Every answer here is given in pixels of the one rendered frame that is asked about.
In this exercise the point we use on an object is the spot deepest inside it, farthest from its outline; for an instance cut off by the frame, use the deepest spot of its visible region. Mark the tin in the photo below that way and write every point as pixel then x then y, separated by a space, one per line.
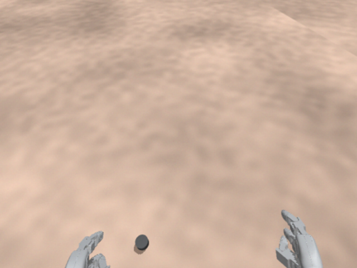
pixel 142 242

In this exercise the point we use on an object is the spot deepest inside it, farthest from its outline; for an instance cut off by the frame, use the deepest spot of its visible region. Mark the right robot hand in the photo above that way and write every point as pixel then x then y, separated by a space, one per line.
pixel 306 252

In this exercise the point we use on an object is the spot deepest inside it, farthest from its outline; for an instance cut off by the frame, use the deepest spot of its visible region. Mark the left robot hand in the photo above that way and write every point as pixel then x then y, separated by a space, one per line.
pixel 80 257

